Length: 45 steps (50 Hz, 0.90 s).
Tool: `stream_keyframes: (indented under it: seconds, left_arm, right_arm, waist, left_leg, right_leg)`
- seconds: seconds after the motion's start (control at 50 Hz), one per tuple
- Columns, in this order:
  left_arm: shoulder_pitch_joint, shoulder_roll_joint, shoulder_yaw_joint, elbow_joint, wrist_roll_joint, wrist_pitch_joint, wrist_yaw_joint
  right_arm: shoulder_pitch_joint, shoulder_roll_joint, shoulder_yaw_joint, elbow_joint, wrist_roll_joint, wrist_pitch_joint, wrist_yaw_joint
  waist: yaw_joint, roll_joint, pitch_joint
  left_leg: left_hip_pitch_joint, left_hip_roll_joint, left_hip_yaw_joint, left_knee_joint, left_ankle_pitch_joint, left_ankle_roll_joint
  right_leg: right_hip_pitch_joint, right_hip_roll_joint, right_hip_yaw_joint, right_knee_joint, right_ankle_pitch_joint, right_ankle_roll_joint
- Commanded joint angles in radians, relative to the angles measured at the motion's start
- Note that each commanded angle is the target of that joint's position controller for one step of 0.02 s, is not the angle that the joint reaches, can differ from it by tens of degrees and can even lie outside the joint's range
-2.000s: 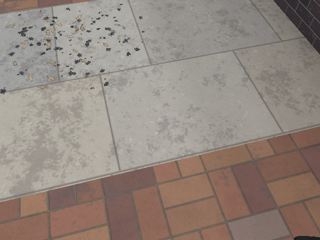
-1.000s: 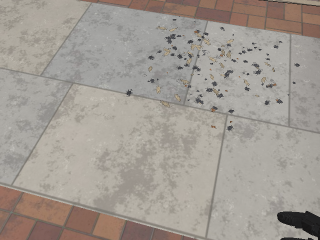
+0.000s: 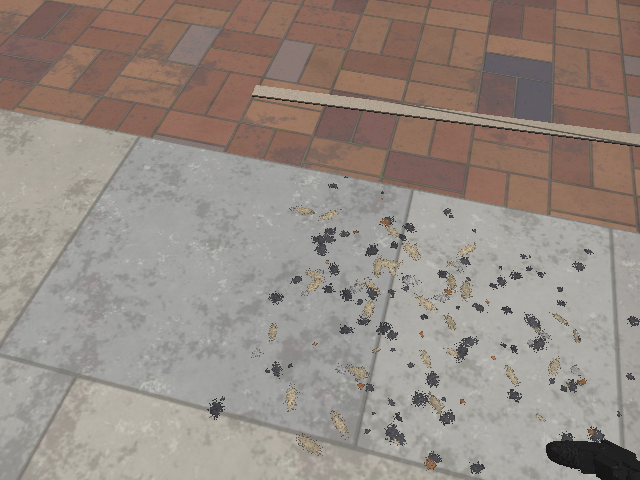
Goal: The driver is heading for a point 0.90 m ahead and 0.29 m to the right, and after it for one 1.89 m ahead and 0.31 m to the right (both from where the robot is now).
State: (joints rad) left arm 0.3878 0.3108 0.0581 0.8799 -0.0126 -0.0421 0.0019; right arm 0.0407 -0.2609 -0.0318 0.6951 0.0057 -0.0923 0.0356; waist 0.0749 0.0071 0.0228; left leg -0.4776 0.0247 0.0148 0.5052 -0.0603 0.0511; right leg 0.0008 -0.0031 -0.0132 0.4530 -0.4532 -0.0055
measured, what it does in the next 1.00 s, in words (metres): walks ahead, turning right: right foot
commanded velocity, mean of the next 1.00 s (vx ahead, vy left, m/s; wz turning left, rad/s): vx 0.50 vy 0.00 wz -0.45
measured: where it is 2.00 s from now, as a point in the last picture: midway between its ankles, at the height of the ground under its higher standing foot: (470, 318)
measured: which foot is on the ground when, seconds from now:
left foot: down 0.00-0.54, up 0.56-1.00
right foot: up 0.00-0.50, down 0.52-1.00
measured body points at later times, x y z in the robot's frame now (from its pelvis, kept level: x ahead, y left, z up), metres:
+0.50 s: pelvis +0.27 -0.02 +0.00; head +0.30 -0.04 +0.45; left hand +0.53 +0.15 -0.09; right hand +0.22 -0.31 -0.13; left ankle +0.12 +0.12 -0.72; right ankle +0.38 -0.15 -0.71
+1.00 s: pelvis +0.55 -0.11 +0.01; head +0.57 -0.13 +0.46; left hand +0.72 +0.14 -0.10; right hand +0.63 -0.42 -0.08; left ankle +0.73 -0.07 -0.72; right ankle +0.38 -0.14 -0.72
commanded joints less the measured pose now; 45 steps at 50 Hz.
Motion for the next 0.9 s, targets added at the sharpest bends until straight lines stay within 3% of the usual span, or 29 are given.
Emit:
stream_keyframes:
  seconds: [0.02, 0.04, 0.06, 0.08, 0.1, 0.14, 0.2, 0.24, 0.32, 0.4, 0.46, 0.48, 0.5, 0.52, 0.54, 0.56, 0.58, 0.6, 0.62, 0.64, 0.66, 0.7, 0.74, 0.82, 0.9]
  left_arm:
    - [0.104, -0.02, -0.022, -0.097, -0.003, -0.03, 0.0]
    - [0.027, 0.107, 0.006, -0.083, -0.028, -0.041, -0.001]
    - [-0.057, 0.141, 0.021, -0.109, -0.039, -0.045, -0.003]
    - [-0.091, 0.125, 0.021, -0.113, -0.031, -0.043, 0.002]
    - [-0.102, 0.114, 0.026, -0.114, -0.019, -0.036, 0.004]
    - [-0.062, 0.075, 0.025, -0.104, -0.023, -0.012, 0.001]
    - [-0.094, 0.041, 0.023, -0.125, -0.018, 0.012, 0.002]
    - [-0.135, 0.034, 0.021, -0.145, -0.014, 0.013, -0.001]
    - [-0.259, 0.006, 0.007, -0.19, -0.009, 0.002, -0.028]
    - [-0.366, 0.003, 0.001, -0.252, -0.009, 0.002, -0.052]
    - [-0.343, 0.037, 0.019, -0.278, -0.009, 0.008, -0.064]
    - [-0.287, 0.061, 0.033, -0.272, -0.01, 0.013, -0.063]
    - [-0.176, 0.098, 0.055, -0.25, -0.013, 0.017, -0.059]
    - [-0.008, 0.155, 0.088, -0.207, -0.014, 0.022, -0.044]
    - [0.07, 0.252, 0.114, -0.184, -0.016, 0.031, -0.021]
    - [0.02, 0.288, 0.107, -0.228, -0.011, 0.011, -0.029]
    - [0.015, 0.194, 0.08, -0.232, -0.008, -0.004, -0.037]
    - [-0.021, 0.157, 0.069, -0.228, -0.005, -0.016, -0.038]
    - [-0.088, 0.133, 0.062, -0.234, -0.007, -0.021, -0.037]
    - [-0.14, 0.099, 0.051, -0.247, -0.002, -0.024, -0.033]
    - [-0.162, 0.089, 0.045, -0.262, 0.008, -0.024, -0.028]
    - [-0.157, 0.105, 0.049, -0.262, 0.003, -0.028, -0.018]
    - [-0.128, 0.131, 0.056, -0.253, 0.001, -0.028, -0.003]
    - [-0.078, 0.126, 0.053, -0.229, -0.002, -0.018, 0.012]
    - [-0.007, 0.123, 0.05, -0.184, -0.006, -0.018, 0.009]
  right_arm:
    - [0.402, -0.306, -0.096, 0.04, -0.017, 0.001, -0.014]
    - [0.371, -0.198, -0.072, 0.028, -0.007, 0.0, -0.014]
    - [0.312, -0.159, -0.058, 0.027, -0.003, -0.002, -0.018]
    - [0.249, -0.137, -0.05, 0.025, -0.007, -0.005, -0.017]
    - [0.205, -0.108, -0.044, 0.027, -0.011, -0.01, -0.016]
    - [0.171, -0.093, -0.045, 0.039, -0.021, -0.024, -0.018]
    - [0.166, -0.116, -0.055, 0.068, -0.022, -0.035, -0.025]
    - [0.175, -0.128, -0.06, 0.083, -0.024, -0.031, -0.033]
    - [0.198, -0.16, -0.067, 0.103, -0.016, -0.017, -0.045]
    - [0.262, -0.188, -0.078, 0.136, 0.002, 0.011, -0.049]
    - [0.244, -0.222, -0.089, 0.135, 0.014, 0.035, -0.056]
    - [0.234, -0.236, -0.093, 0.131, 0.018, 0.044, -0.06]
    - [0.219, -0.245, -0.095, 0.126, 0.022, 0.051, -0.062]
    - [0.204, -0.231, -0.088, 0.12, 0.023, 0.051, -0.064]
    - [0.248, -0.127, -0.057, 0.089, -0.015, 0.04, -0.062]
    - [0.281, -0.068, -0.028, 0.043, -0.014, 0.001, -0.047]
    - [0.16, -0.163, -0.05, 0.025, 0.022, -0.032, -0.03]
    - [0.112, -0.168, -0.049, 0.005, 0.041, -0.05, -0.024]
    - [0.115, -0.154, -0.047, 0.018, 0.021, -0.056, -0.032]
    - [0.126, -0.168, -0.056, 0.029, -0.002, -0.049, -0.038]
    - [0.146, -0.17, -0.06, 0.033, -0.007, -0.036, -0.036]
    - [0.154, -0.146, -0.057, 0.029, -0.019, -0.015, -0.037]
    - [0.097, -0.121, -0.049, 0.008, -0.024, -0.004, -0.041]
    - [-0.032, -0.079, -0.027, -0.019, -0.015, -0.01, -0.028]
    - [-0.11, -0.103, -0.029, -0.045, -0.001, -0.025, -0.008]
  waist:
    - [-0.143, 0.345, -0.409]
    - [-0.187, 0.191, -0.308]
    - [-0.179, 0.143, -0.181]
    - [-0.146, 0.076, -0.122]
    - [-0.122, 0.079, -0.07]
    - [-0.083, 0.105, -0.052]
    - [-0.069, 0.065, -0.007]
    - [-0.076, 0.051, 0.013]
    - [-0.123, 0.031, 0.047]
    - [-0.156, 0.02, 0.079]
    - [-0.109, 0.06, 0.032]
    - [-0.071, 0.081, -0.01]
    - [-0.004, 0.082, -0.069]
    - [0.087, 0.049, -0.151]
    - [0.061, -0.153, -0.221]
    - [-0.014, -0.257, -0.363]
    - [0.05, -0.121, -0.324]
    - [0.028, -0.089, -0.191]
    - [-0.026, 0.0, -0.114]
    - [-0.059, -0.007, -0.08]
    - [-0.084, -0.031, -0.072]
    - [-0.096, -0.032, -0.066]
    - [-0.084, -0.033, -0.041]
    - [-0.022, -0.081, -0.022]
    - [0.018, -0.093, 0.003]
  left_leg:
    - [0.871, 0.4, -0.691, -0.14, -0.229, 0.237]
    - [0.793, 0.368, -0.656, -0.195, -0.356, 0.197]
    - [0.674, 0.339, -0.499, -0.212, -0.322, 0.157]
    - [0.555, 0.302, -0.399, -0.239, -0.221, 0.138]
    - [0.47, 0.266, -0.31, -0.272, -0.142, 0.128]
    - [0.381, 0.236, -0.196, -0.326, -0.039, 0.123]
    - [0.348, 0.234, -0.074, -0.364, 0.099, 0.134]
    - [0.366, 0.225, -0.007, -0.376, 0.136, 0.133]
    - [0.4, 0.209, 0.108, -0.389, 0.156, 0.111]
    - [0.543, 0.254, 0.154, -0.341, 0.243, 0.102]
    - [0.611, 0.265, 0.195, -0.202, 0.611, 0.072]
    - [0.617, 0.262, 0.204, -0.104, 0.763, 0.062]
    - [0.586, 0.246, 0.216, 0.056, 0.828, 0.046]
    - [0.452, 0.203, 0.233, 0.292, 0.711, 0.009]
    - [0.108, 0.103, 0.23, 0.636, 0.062, -0.043]
    - [-0.2, -0.094, 0.005, 0.9, -0.554, -0.075]
    - [-0.311, -0.03, -0.125, 0.925, -0.494, -0.053]
    - [-0.334, 0.012, -0.111, 0.858, -0.403, -0.029]
    - [-0.282, 0.056, -0.107, 0.759, -0.331, -0.029]
    - [-0.217, 0.083, -0.107, 0.677, -0.286, -0.038]
    - [-0.159, 0.095, -0.111, 0.648, -0.256, -0.048]
    - [-0.126, 0.091, -0.09, 0.572, -0.223, -0.084]
    - [-0.137, 0.075, -0.073, 0.454, -0.136, -0.116]
    - [-0.06, 0.029, -0.052, 0.142, 0.142, -0.127]
    - [-0.056, 0.017, -0.064, 0.03, 0.18, -0.095]
  right_leg:
    - [-0.63, 0.062, 0.076, 0.735, -0.141, -0.027]
    - [-0.729, 0.003, 0.164, 0.828, -0.115, -0.029]
    - [-0.765, -0.04, 0.144, 0.825, -0.014, -0.036]
    - [-0.726, -0.082, 0.129, 0.791, 0.071, -0.028]
    - [-0.697, -0.107, 0.132, 0.741, 0.13, -0.021]
    - [-0.615, -0.133, 0.131, 0.712, 0.193, -0.008]
    - [-0.661, -0.139, 0.13, 0.655, 0.264, 0.01]
    - [-0.698, -0.136, 0.129, 0.555, 0.352, 0.019]
    - [-0.668, -0.119, 0.048, 0.319, 0.508, 0.005]
    - [-0.712, -0.101, -0.005, 0.207, 0.462, -0.03]
    - [-0.613, -0.033, -0.074, 0.184, 0.331, -0.081]
    - [-0.531, 0.004, -0.1, 0.192, 0.278, -0.104]
    - [-0.385, 0.044, -0.115, 0.171, 0.262, -0.134]
    - [-0.121, 0.069, -0.082, 0.095, 0.323, -0.175]
    - [0.185, -0.132, 0.262, 0.075, 0.314, -0.263]
    - [0.389, -0.329, 0.842, -0.102, 0.137, -0.454]
    - [0.369, -0.32, 0.789, -0.172, 0.108, -0.399]
    - [0.239, -0.285, 0.639, -0.177, 0.161, -0.356]
    - [0.089, -0.235, 0.526, -0.177, 0.264, -0.316]
    - [-0.015, -0.2, 0.446, -0.187, 0.369, -0.296]
    - [-0.084, -0.179, 0.412, -0.207, 0.43, -0.292]
    - [-0.158, -0.16, 0.361, -0.227, 0.535, -0.301]
    - [-0.207, -0.132, 0.306, -0.235, 0.566, -0.29]
    - [-0.246, -0.075, 0.225, -0.225, 0.452, -0.221]
    - [-0.156, -0.134, 0.283, -0.184, 0.386, -0.211]
Next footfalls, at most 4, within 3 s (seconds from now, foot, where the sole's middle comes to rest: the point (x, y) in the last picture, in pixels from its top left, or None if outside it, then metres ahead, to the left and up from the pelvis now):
0.52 right None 0.42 -0.16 -0.76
1.02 left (393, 347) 0.77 -0.09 -0.76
1.50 right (532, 312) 0.89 -0.42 -0.76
1.90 left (422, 293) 0.92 -0.16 -0.76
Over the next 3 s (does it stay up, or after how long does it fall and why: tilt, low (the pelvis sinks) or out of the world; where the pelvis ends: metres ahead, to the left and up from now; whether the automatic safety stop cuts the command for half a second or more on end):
stays up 0.85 -0.24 0.01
